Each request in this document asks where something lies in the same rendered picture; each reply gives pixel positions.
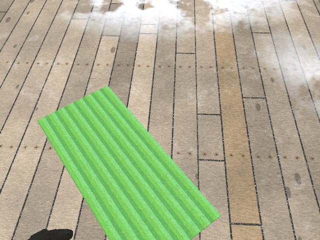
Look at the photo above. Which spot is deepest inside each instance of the robot left hand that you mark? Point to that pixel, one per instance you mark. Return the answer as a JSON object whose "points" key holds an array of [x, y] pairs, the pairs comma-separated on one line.
{"points": [[55, 234]]}

